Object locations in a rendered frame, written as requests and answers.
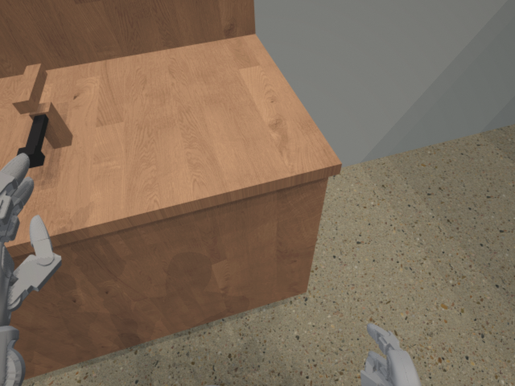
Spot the robot left forearm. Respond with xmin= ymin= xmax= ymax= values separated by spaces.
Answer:
xmin=0 ymin=326 xmax=26 ymax=386

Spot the robot left hand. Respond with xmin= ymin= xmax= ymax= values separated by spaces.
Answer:
xmin=0 ymin=153 xmax=62 ymax=326

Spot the tap lever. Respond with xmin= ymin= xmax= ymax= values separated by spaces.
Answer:
xmin=17 ymin=114 xmax=48 ymax=168

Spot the robot right hand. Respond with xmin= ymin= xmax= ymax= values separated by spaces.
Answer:
xmin=360 ymin=323 xmax=422 ymax=386

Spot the counter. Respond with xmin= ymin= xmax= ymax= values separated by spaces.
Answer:
xmin=0 ymin=0 xmax=342 ymax=380

